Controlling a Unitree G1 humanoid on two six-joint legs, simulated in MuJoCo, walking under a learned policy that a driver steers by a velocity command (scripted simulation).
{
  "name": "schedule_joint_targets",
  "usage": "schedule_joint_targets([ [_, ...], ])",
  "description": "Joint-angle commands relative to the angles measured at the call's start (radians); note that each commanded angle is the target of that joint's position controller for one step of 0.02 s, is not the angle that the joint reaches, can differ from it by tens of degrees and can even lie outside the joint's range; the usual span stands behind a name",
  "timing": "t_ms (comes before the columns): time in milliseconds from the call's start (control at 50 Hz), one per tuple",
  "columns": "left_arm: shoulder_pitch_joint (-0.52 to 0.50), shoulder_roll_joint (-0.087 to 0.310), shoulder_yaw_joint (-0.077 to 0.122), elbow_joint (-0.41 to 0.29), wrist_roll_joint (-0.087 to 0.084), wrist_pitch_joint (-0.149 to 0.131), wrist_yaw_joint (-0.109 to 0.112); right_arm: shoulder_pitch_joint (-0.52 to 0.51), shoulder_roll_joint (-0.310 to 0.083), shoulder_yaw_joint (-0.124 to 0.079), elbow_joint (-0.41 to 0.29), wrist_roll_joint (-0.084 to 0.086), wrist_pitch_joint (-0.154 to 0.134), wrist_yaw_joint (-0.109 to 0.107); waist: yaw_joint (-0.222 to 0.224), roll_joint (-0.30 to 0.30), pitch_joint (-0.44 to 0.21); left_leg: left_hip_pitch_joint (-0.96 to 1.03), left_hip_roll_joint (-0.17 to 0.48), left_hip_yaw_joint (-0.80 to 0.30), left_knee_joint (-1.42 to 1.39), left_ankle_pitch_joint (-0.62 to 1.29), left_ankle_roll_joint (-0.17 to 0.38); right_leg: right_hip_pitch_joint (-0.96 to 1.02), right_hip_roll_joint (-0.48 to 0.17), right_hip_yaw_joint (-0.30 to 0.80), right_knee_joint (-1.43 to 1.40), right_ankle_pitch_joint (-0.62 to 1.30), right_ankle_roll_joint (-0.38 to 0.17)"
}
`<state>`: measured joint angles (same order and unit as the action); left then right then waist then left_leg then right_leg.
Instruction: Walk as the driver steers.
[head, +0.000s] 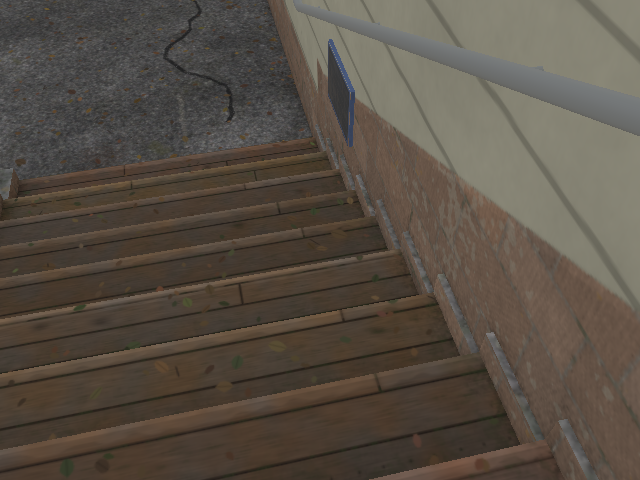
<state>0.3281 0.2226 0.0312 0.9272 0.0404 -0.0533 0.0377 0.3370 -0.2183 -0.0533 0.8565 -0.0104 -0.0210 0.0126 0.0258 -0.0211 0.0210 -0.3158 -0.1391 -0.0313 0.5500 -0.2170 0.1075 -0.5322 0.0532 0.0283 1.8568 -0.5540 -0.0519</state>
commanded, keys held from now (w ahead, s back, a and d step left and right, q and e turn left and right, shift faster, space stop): w+q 0.42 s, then w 0.58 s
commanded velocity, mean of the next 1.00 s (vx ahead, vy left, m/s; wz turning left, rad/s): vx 0.50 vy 0.00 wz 0.32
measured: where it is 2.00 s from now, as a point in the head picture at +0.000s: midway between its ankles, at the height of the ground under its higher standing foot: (278, 331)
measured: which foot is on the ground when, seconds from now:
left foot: down 0.00-0.48, up 0.50-1.00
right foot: up 0.00-0.46, down 0.48-1.00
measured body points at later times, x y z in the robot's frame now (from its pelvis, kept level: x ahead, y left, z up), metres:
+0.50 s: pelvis +0.30 -0.03 -0.12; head +0.30 -0.04 +0.33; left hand +0.47 +0.24 -0.19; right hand +0.27 -0.31 -0.26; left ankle +0.05 +0.06 -0.69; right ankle +0.39 -0.10 -0.87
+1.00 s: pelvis +0.54 +0.02 -0.22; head +0.55 +0.02 +0.23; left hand +0.36 +0.20 -0.36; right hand +0.82 -0.09 -0.32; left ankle +0.65 +0.18 -0.94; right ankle +0.39 -0.11 -0.88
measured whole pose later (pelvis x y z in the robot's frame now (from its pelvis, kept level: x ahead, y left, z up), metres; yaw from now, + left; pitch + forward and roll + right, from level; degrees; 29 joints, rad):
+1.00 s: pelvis +0.54 +0.02 -0.22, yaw +18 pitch +0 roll -2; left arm 0.55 0.16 0.02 1.00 0.03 -0.08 0.04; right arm -0.02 -0.22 -0.03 0.84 -0.04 -0.04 0.03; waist 0.15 0.07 -0.01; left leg -0.50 0.03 -0.02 0.49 0.32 0.04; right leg -0.12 0.14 -0.01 0.92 -0.80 -0.10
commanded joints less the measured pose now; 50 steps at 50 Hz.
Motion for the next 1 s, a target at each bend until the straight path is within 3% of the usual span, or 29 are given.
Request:
schedule_joint_targets([
  [20, -0.080, 0.144, 0.029, -0.122, 0.027, 0.031, -0.010, 0.137, -0.146, -0.014, -0.024, 0.001, -0.048, -0.004, 0.012, -0.073, 0.075, 0.036, 0.413, -0.513, -0.216, 0.351, 0.235, -0.269, -0.132, 0.091, -0.424, 0.241, 0.028],
  [60, -0.148, 0.106, 0.026, -0.136, 0.017, 0.039, -0.015, 0.120, -0.157, -0.012, -0.023, 0.008, -0.077, -0.015, 0.012, 0.007, 0.096, -0.067, 0.286, -0.416, -0.264, 0.368, 0.185, -0.156, -0.140, 0.061, -0.772, 0.396, 0.060],
  [120, -0.092, 0.041, 0.010, -0.092, 0.008, 0.045, -0.041, 0.161, -0.162, -0.013, -0.011, 0.002, -0.061, -0.017, 0.011, 0.131, -0.056, -0.027, 0.245, -0.354, -0.203, 0.597, 0.170, 0.030, -0.095, 0.002, -0.826, 0.609, 0.046],
  [160, -0.233, 0.105, 0.034, -0.137, 0.001, 0.035, -0.046, 0.227, -0.127, -0.004, 0.009, 0.018, -0.055, -0.026, -0.041, 0.077, -0.013, 0.135, 0.215, -0.416, -0.128, 0.382, 0.179, -0.187, -0.127, 0.072, -0.895, 0.765, 0.040],
  [200, -0.375, 0.117, 0.039, -0.177, 0.020, 0.027, -0.045, 0.325, -0.132, -0.007, 0.017, 0.016, -0.055, -0.038, -0.106, 0.031, 0.020, 0.306, 0.233, -0.515, -0.092, 0.251, 0.198, -0.380, -0.125, 0.098, -0.978, 0.718, 0.050],
  [280, -0.425, 0.079, 0.024, -0.200, 0.015, 0.014, -0.049, 0.274, -0.114, 0.000, 0.007, -0.002, -0.058, -0.044, -0.128, 0.063, 0.050, 0.097, 0.145, -0.492, 0.009, 0.166, 0.142, -0.139, -0.065, 0.076, -1.166, 0.870, 0.068],
  [340, -0.463, 0.063, 0.014, -0.226, -0.014, 0.000, -0.045, 0.273, -0.111, -0.001, 0.014, -0.004, -0.052, -0.036, -0.174, 0.093, 0.065, 0.072, 0.107, -0.477, 0.065, 0.157, 0.117, -0.007, -0.028, 0.054, -1.316, 0.851, 0.068],
  [400, -0.382, 0.053, 0.006, -0.210, -0.035, -0.026, -0.031, 0.267, -0.088, 0.006, 0.041, -0.038, -0.007, -0.065, -0.173, 0.147, 0.072, 0.119, 0.061, -0.460, 0.227, 0.162, 0.085, 0.137, -0.058, 0.110, -1.498, 0.899, 0.065],
  [420, -0.315, 0.055, 0.008, -0.196, -0.038, -0.038, -0.029, 0.259, -0.091, 0.006, 0.049, -0.040, 0.004, -0.078, -0.152, 0.101, 0.066, 0.180, 0.048, -0.455, 0.350, 0.114, 0.091, 0.164, -0.095, 0.143, -1.621, 0.968, 0.055],
  [440, -0.194, 0.046, 0.014, -0.176, -0.033, -0.042, -0.027, 0.226, -0.123, -0.005, 0.044, -0.033, 0.012, -0.082, -0.091, 0.042, 0.016, 0.158, 0.021, -0.392, 0.523, 0.041, 0.074, 0.304, -0.117, 0.111, -1.734, 1.088, 0.053],
  [460, -0.030, 0.103, 0.043, -0.113, -0.021, -0.034, -0.021, 0.224, -0.154, -0.012, 0.058, -0.029, 0.014, -0.072, -0.028, 0.009, -0.039, 0.065, 0.020, -0.317, 0.709, 0.026, 0.071, 0.503, -0.116, 0.037, -1.678, 1.018, 0.051],
  [480, 0.113, 0.143, 0.055, -0.067, -0.010, -0.028, -0.021, 0.263, -0.148, -0.022, 0.060, -0.008, 0.006, -0.054, 0.010, -0.094, -0.120, -0.174, -0.033, -0.241, 1.010, -0.387, 0.039, 0.790, -0.199, 0.122, -1.542, 1.070, 0.022],
  [500, 0.232, 0.167, 0.052, -0.059, 0.003, -0.023, -0.035, 0.415, -0.096, -0.018, 0.075, 0.040, 0.000, -0.057, -0.019, -0.182, -0.286, -0.433, -0.049, -0.155, 1.349, -0.760, -0.005, 1.120, -0.381, 0.218, -1.101, 1.480, -0.035],
  [520, 0.268, 0.166, 0.058, -0.061, -0.019, -0.017, -0.058, 0.453, -0.116, -0.008, 0.081, 0.041, -0.003, -0.068, -0.009, -0.195, -0.361, -0.596, 0.023, -0.131, 1.476, -0.697, -0.010, 1.163, -0.455, 0.341, -1.084, 1.334, -0.108],
  [540, 0.185, 0.217, 0.078, -0.073, -0.041, -0.022, -0.053, 0.354, -0.153, 0.000, 0.037, 0.017, -0.002, -0.065, -0.008, -0.268, -0.315, -0.727, 0.066, -0.069, 1.427, -0.518, -0.026, 1.037, -0.510, 0.536, -1.315, 0.631, -0.248],
  [560, 0.076, 0.114, 0.054, -0.100, -0.026, -0.019, -0.039, 0.151, -0.183, -0.014, 0.031, -0.039, 0.009, -0.058, 0.000, -0.055, -0.117, -0.706, 0.106, -0.054, 1.299, -0.321, -0.025, 0.742, -0.432, 0.490, -1.490, 0.288, -0.234],
  [580, 0.066, 0.102, 0.041, -0.087, -0.020, -0.032, -0.034, 0.064, -0.171, -0.012, 0.005, -0.055, 0.012, -0.049, 0.016, -0.104, -0.014, -0.619, 0.114, -0.088, 1.221, -0.264, -0.028, 0.532, -0.447, 0.533, -1.505, 0.444, -0.262],
  [600, 0.050, 0.075, 0.022, -0.069, -0.005, -0.047, -0.043, 0.059, -0.169, -0.016, 0.023, -0.055, 0.008, -0.034, -0.043, 0.016, 0.072, -0.486, 0.149, -0.172, 0.923, -0.139, -0.032, 0.321, -0.370, 0.419, -1.516, 0.574, -0.204],
  [620, 0.082, 0.090, 0.029, -0.031, -0.015, -0.063, -0.036, 0.042, -0.148, -0.018, 0.052, -0.071, 0.013, -0.028, -0.053, -0.028, 0.104, -0.431, 0.148, -0.184, 0.810, -0.073, -0.033, 0.257, -0.309, 0.346, -1.487, 0.686, -0.166],
  [640, 0.085, 0.075, 0.027, -0.008, -0.029, -0.071, -0.038, 0.020, -0.118, -0.018, 0.059, -0.043, 0.022, -0.018, -0.092, -0.014, 0.115, -0.365, 0.144, -0.169, 0.644, 0.014, -0.064, 0.154, -0.240, 0.274, -1.498, 0.587, -0.150],
  [700, 0.154, 0.099, 0.032, 0.004, -0.047, -0.050, -0.033, -0.025, -0.056, -0.002, 0.070, -0.062, 0.038, -0.006, -0.080, -0.111, 0.008, -0.362, 0.154, -0.070, 0.528, 0.056, -0.080, 0.264, -0.255, 0.292, -1.495, 0.739, -0.194],
  [720, 0.168, 0.106, 0.035, 0.002, -0.032, -0.047, -0.038, -0.016, -0.055, -0.004, 0.085, -0.052, 0.042, -0.004, -0.090, -0.123, -0.022, -0.350, 0.146, -0.053, 0.580, 0.161, -0.061, 0.261, -0.260, 0.294, -1.471, 0.769, -0.177],
  [740, 0.213, 0.095, 0.037, 0.011, -0.055, -0.050, -0.035, -0.074, -0.053, -0.002, 0.072, -0.057, 0.051, -0.001, -0.071, -0.089, 0.003, -0.424, 0.164, -0.051, 0.573, 0.198, -0.051, 0.291, -0.253, 0.296, -1.464, 0.707, -0.141],
  [760, 0.234, 0.032, 0.023, 0.028, -0.078, -0.063, -0.025, -0.180, -0.075, -0.008, 0.027, -0.048, 0.032, 0.013, -0.071, -0.012, 0.060, -0.499, 0.192, -0.106, 0.412, 0.422, -0.039, 0.295, -0.196, 0.268, -1.405, 0.465, -0.111],
  [780, 0.251, 0.036, 0.019, 0.026, -0.077, -0.068, -0.017, -0.239, -0.068, -0.003, 0.018, -0.048, 0.020, 0.020, -0.047, -0.028, 0.065, -0.491, 0.176, -0.067, 0.341, 0.500, -0.035, 0.290, -0.177, 0.269, -1.405, 0.394, -0.100],
  [840, 0.236, 0.088, 0.031, 0.019, -0.047, -0.062, 0.003, -0.322, -0.054, 0.011, 0.010, -0.060, -0.006, 0.024, -0.016, -0.001, 0.043, -0.346, 0.145, -0.014, 0.193, 0.690, -0.032, 0.207, -0.127, 0.202, -1.302, 0.378, -0.109],
  [860, 0.229, 0.068, 0.019, 0.016, -0.029, -0.048, -0.004, -0.334, -0.050, 0.009, 0.007, -0.047, -0.006, 0.023, 0.002, -0.025, 0.049, -0.297, 0.156, 0.004, 0.190, 0.681, -0.045, 0.195, -0.126, 0.222, -1.280, 0.352, -0.128],
  [960, 0.338, 0.041, 0.004, 0.080, -0.009, -0.027, 0.006, -0.542, -0.027, 0.023, -0.116, -0.027, -0.035, 0.025, 0.167, -0.033, 0.154, -0.360, 0.142, 0.043, -0.075, 0.531, -0.080, 0.377, -0.120, 0.243, -1.142, 0.528, -0.130],
  [1000, 0.358, 0.008, -0.007, 0.122, 0.008, -0.009, 0.014, -0.495, -0.017, 0.024, -0.117, -0.010, -0.051, 0.020, 0.167, -0.053, 0.156, -0.255, 0.168, 0.008, -0.232, 0.500, -0.066, 0.418, -0.097, 0.236, -1.036, 0.628, -0.132],
])
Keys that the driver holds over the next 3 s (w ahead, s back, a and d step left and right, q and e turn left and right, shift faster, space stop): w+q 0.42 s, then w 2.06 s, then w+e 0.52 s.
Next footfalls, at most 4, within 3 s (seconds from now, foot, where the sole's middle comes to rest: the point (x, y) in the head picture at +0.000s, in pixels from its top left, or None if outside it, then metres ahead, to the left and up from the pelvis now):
0.48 right None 0.43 -0.09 -0.91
1.06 left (275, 442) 0.70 0.17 -1.07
1.64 right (321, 345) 1.08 0.06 -1.22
2.20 left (238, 308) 1.32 0.37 -1.37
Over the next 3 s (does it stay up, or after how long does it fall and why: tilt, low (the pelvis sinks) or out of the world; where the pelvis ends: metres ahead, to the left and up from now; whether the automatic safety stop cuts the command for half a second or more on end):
stays up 1.66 0.31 -0.75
